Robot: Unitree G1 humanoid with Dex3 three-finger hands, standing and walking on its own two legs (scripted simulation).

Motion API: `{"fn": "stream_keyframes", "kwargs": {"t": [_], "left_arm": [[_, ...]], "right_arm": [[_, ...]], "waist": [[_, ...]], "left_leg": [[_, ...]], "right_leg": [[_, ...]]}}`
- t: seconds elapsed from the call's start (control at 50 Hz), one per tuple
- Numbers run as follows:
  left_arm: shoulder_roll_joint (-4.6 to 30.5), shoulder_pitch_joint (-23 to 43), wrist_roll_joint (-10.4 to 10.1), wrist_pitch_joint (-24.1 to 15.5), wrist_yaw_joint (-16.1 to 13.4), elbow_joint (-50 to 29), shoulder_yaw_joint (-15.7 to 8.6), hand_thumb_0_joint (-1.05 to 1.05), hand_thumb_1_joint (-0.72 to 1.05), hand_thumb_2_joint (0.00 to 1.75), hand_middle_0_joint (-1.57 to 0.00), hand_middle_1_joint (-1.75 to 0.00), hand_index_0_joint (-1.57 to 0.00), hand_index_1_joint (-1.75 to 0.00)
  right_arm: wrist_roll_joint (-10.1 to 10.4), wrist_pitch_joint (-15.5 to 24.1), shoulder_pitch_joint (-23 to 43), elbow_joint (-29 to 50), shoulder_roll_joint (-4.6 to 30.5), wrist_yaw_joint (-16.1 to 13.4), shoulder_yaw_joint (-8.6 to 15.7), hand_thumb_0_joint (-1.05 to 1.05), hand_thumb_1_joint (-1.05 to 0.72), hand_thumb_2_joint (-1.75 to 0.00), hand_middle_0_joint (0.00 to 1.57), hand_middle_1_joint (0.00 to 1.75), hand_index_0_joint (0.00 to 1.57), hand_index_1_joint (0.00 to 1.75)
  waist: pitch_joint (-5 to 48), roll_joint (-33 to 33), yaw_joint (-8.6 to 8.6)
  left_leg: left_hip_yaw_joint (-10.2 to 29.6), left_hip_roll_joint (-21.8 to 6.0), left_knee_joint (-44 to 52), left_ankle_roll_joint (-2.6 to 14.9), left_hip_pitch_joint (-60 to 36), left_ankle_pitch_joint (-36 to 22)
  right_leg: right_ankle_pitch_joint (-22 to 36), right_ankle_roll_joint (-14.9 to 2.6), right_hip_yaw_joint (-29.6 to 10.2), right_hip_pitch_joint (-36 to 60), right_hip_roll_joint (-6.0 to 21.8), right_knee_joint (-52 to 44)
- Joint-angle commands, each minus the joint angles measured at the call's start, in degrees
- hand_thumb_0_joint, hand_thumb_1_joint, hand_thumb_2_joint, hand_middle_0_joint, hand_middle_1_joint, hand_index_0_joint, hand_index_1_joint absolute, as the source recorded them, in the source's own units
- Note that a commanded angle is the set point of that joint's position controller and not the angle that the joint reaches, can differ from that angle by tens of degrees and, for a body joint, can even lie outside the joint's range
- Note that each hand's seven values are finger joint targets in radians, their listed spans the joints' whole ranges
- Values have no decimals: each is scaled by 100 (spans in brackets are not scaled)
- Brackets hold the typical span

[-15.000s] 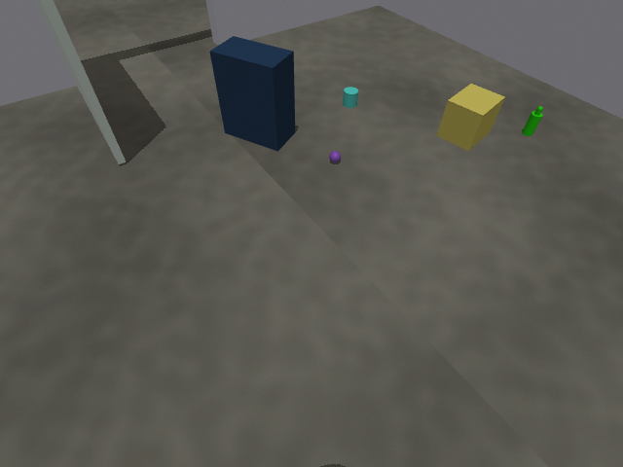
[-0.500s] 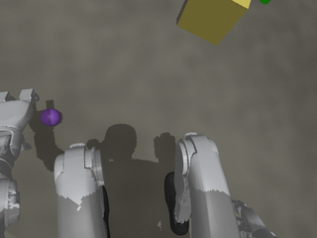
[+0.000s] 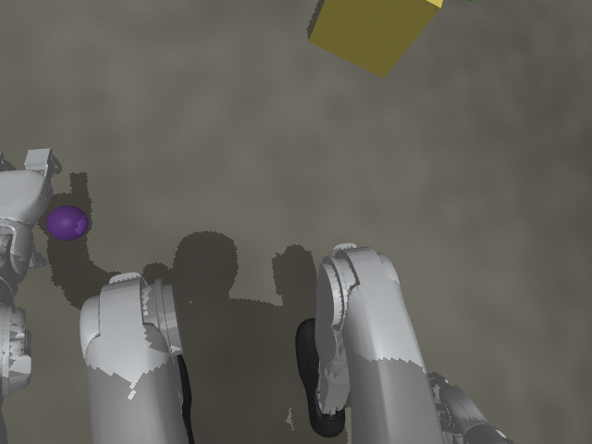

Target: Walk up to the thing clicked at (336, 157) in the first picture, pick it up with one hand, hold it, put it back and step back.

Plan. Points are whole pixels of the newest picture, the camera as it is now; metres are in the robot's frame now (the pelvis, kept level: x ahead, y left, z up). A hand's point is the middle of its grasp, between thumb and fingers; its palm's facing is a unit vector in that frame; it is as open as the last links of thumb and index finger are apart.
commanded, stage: approach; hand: left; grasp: from above
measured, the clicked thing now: (68, 223) +0.43 +0.29 -0.28
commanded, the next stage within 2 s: close in in 0.30 s
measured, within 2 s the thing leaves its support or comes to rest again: neither
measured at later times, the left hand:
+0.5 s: hand (25, 228) +0.40 +0.31 -0.18, palm faces -0.51 -0.09 -0.86, open 14.2 cm
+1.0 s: hand (62, 218) +0.43 +0.29 -0.23, palm faces -0.43 -0.09 -0.90, open 14.2 cm
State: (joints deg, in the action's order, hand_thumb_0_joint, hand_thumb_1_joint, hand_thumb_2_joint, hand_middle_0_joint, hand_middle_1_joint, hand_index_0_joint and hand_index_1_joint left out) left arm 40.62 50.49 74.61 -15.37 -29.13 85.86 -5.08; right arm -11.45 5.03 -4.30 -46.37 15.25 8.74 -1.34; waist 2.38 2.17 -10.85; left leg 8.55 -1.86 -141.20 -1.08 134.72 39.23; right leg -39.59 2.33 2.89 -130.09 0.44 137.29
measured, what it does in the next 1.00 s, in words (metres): stands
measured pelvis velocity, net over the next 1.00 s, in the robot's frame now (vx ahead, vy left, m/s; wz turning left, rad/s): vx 0.00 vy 0.00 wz -0.05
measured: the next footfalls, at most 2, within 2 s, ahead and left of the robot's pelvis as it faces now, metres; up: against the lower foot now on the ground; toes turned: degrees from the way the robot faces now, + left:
none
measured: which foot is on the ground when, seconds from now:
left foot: down 0.00-1.00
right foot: down 0.00-1.00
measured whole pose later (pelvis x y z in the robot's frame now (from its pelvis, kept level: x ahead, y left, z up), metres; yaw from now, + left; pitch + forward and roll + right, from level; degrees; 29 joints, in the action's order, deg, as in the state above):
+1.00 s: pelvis +0.00 +0.00 -0.02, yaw -3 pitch +30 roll -10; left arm 45.2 53.2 77.2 -12.7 -38.8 96.6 -10.3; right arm -16.8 9.0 -2.0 -45.5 16.6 13.7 -6.3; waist -2.3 4.1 -16.5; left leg 11.6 -1.8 -146.2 -1.1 136.6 40.5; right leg -39.5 3.2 5.0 -130.9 -0.8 139.9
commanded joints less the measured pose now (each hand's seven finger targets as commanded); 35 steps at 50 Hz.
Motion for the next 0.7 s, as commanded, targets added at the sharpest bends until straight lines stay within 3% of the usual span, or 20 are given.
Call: {"fn": "stream_keyframes", "kwargs": {"t": [0.0,0.06,0.1,0.12,0.16,0.2,0.22,0.26,0.32,0.4,0.48,0.5,0.58,0.68], "left_arm": [[1090,2000,-43,124,-300,-515,-43,0,-55,100,-6,-105,-7,-104],[1043,2110,-95,331,-305,-149,26,0,-54,100,-6,-105,-7,-104],[1512,1790,-79,465,-345,-234,-377,0,-56,101,-6,-104,-6,-103],[1530,1686,-96,540,-341,-176,-438,0,-55,100,-6,-103,-7,-103],[1436,1761,-107,640,-256,-225,-359,0,-55,100,-6,-104,-6,-103],[1707,1686,-265,657,-210,-575,-566,0,-56,100,-6,-103,-6,-103],[1726,1326,-301,680,-172,-498,-639,0,-57,101,-7,-102,-6,-102],[1676,1005,-333,724,-67,-399,-647,0,-56,100,-7,-102,-6,-102],[1844,797,-493,592,114,-923,-808,0,-57,101,-6,-102,-6,-102],[1629,1019,-570,239,369,-1320,-620,0,-58,100,-6,-100,-6,-100],[1059,1376,-563,-193,388,-1208,-134,0,-55,99,-7,-100,-7,-100],[981,1395,-509,-280,358,-1045,-29,0,-56,99,-7,-101,-7,-100],[1166,1535,-192,-514,-3,-822,-54,0,-54,99,-8,-101,-8,-101],[1283,1707,254,-414,-619,-48,-161,0,-54,101,-7,-98,-6,-99]], "right_arm": [[-22,70,-1283,50,1456,-78,314,0,-90,-90,20,30,20,30],[-56,116,-1244,85,1473,-28,223,0,-90,-90,20,30,20,30],[-39,83,-1290,150,1533,-34,195,0,-90,-90,20,30,20,30],[-46,75,-1264,191,1531,-19,185,0,-90,-90,20,30,20,30],[-71,64,-1267,222,1516,48,145,0,-90,-90,20,30,20,30],[32,52,-1242,288,1527,54,159,0,-90,-90,20,30,20,30],[49,32,-1181,327,1505,64,161,0,-90,-90,20,30,20,30],[52,1,-1219,334,1487,93,164,0,-90,-90,20,30,20,30],[111,-56,-1172,345,1421,91,225,0,-90,-90,20,30,20,30],[125,-89,-1272,294,1445,72,368,0,-90,-90,20,30,20,30],[98,-62,-1380,171,1454,32,391,0,-90,-90,20,30,20,30],[90,-42,-1387,120,1443,26,383,0,-90,-90,20,30,20,30],[3,-10,-1287,60,1493,-10,315,0,-90,-90,20,30,20,30],[-148,65,-1048,20,1572,35,194,0,-89,-90,20,30,20,30]], "waist": [[3731,-1683,-329],[3519,-1741,-444],[3758,-1892,-169],[3797,-1909,-136],[3775,-1832,-266],[4041,-1895,-49],[4048,-1872,64],[3818,-1354,-5],[4083,-1410,213],[3831,-1195,9],[3482,-1035,-295],[3355,-1042,-347],[3392,-1391,-269],[3157,-1735,-408]], "left_leg": [[-604,169,1407,232,-3095,-824],[-596,152,1388,231,-2965,-819],[-646,177,1438,227,-3018,-1003],[-656,169,1452,217,-3044,-1066],[-661,160,1394,247,-2991,-1143],[-680,173,1421,266,-2942,-1183],[-716,173,1432,273,-2883,-1186],[-754,172,1335,349,-2487,-1123],[-785,182,1349,356,-2465,-1180],[-697,182,1329,354,-2326,-823],[-560,173,1259,305,-2366,-607],[-554,168,1227,288,-2388,-584],[-506,170,1307,199,-2826,-629],[-446,166,1372,156,-3032,-648]], "right_leg": [[1065,-387,663,1517,-218,-1421],[1152,-396,702,1449,-246,-1364],[1308,-409,673,1707,-225,-1353],[1361,-409,676,1733,-231,-1325],[1521,-395,677,1839,-255,-1319],[1559,-412,621,1989,-248,-1323],[1541,-405,594,2109,-254,-1351],[1561,-330,554,2366,-285,-1445],[1576,-319,467,2668,-270,-1469],[1225,-333,474,2453,-262,-1579],[943,-352,564,2026,-271,-1635],[917,-357,576,1972,-278,-1639],[856,-392,697,1647,-286,-1493],[887,-373,877,1205,-295,-1208]]}}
